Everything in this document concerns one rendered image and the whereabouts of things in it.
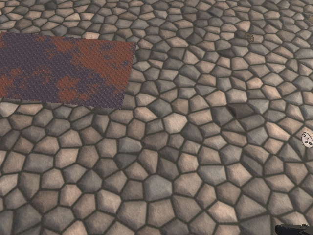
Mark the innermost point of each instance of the right robot hand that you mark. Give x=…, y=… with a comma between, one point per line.
x=293, y=229

